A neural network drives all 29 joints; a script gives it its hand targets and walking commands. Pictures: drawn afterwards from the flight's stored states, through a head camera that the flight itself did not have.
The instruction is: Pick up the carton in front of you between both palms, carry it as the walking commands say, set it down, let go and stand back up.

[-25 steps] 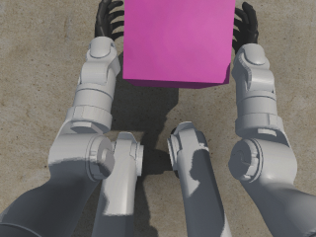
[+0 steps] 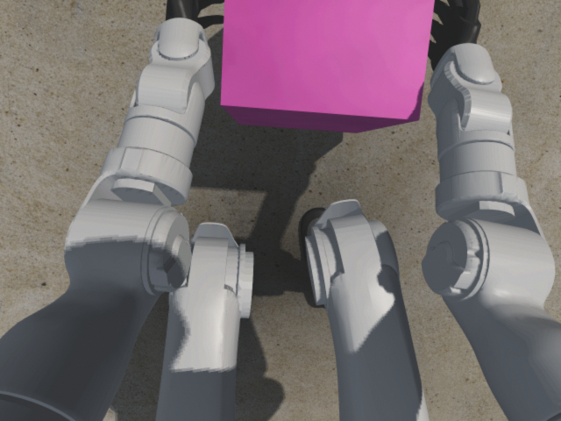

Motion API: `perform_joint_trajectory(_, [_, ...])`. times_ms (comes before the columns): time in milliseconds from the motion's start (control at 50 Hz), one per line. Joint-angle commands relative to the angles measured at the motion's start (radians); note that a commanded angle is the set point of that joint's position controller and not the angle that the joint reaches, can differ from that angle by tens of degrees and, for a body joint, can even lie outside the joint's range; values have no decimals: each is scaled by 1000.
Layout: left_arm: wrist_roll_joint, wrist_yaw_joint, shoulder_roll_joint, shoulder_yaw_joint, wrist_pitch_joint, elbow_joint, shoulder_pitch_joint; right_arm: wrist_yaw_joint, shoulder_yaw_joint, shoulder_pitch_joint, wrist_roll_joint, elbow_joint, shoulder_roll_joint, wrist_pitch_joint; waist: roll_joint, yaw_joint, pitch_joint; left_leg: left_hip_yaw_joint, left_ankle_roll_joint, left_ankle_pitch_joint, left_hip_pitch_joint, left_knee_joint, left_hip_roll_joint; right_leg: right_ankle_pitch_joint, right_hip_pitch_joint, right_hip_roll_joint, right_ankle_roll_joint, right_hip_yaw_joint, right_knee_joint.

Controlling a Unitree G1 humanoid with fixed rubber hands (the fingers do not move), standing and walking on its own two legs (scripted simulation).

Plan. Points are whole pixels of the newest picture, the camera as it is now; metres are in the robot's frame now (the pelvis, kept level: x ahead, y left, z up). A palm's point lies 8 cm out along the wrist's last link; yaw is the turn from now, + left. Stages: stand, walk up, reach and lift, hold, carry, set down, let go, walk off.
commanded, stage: set down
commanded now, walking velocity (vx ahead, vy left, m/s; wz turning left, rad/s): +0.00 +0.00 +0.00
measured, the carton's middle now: (312, 47) +0.52 -0.12 -0.23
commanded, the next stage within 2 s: none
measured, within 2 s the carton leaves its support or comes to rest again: rests again in 0.34 s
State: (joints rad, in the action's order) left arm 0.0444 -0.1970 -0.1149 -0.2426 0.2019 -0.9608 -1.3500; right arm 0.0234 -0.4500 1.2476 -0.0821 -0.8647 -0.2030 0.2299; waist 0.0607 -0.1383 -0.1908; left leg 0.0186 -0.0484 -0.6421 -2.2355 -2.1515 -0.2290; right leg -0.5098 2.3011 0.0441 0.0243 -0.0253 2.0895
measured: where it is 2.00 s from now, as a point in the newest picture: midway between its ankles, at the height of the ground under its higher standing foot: (272, 290)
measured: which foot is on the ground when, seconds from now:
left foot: down 0.00-1.00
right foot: down 0.00-1.00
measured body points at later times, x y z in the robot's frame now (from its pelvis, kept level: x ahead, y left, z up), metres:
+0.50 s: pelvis +0.00 +0.00 -0.01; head +0.35 -0.04 +0.26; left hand +0.55 +0.05 -0.18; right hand +0.49 -0.26 -0.18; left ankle +0.09 +0.10 -0.35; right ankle +0.12 -0.12 -0.35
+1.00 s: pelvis -0.01 +0.00 -0.02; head +0.36 -0.03 +0.23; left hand +0.55 +0.06 -0.21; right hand +0.47 -0.29 -0.21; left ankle +0.09 +0.10 -0.35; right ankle +0.12 -0.12 -0.35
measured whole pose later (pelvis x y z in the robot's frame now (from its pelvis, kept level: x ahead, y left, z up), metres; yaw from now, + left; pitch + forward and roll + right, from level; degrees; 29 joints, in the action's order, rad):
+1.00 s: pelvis -0.01 +0.00 -0.02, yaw -1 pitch +35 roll -1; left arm -0.09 -0.13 -0.27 -0.06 0.09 -1.15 -1.47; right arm 0.01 -0.41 1.35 0.01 -1.19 -0.35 0.02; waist 0.04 -0.13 -0.39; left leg -0.02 -0.01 -0.63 -2.21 -2.23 -0.15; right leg -0.50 2.27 -0.01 0.00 0.01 2.16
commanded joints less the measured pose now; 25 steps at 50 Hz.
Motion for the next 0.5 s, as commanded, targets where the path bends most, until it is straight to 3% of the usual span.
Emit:
perform_joint_trajectory(0, [-69,246,907,325,-36,64,-544,-279,376,574,85,44,787,-18,89,-92,1039,-52,41,294,329,191,15,395,-634,42,-15,71,-110])
perform_joint_trajectory(340, [-81,269,790,277,-66,-23,-565,-257,317,606,55,-10,655,-66,78,-100,882,-35,47,249,239,156,23,353,-580,28,-33,51,-82])
perform_joint_trajectory(480, [-65,275,707,240,-70,-74,-539,-250,265,554,21,-76,599,-66,92,-88,774,-29,49,203,196,155,31,298,-528,21,-42,38,-79])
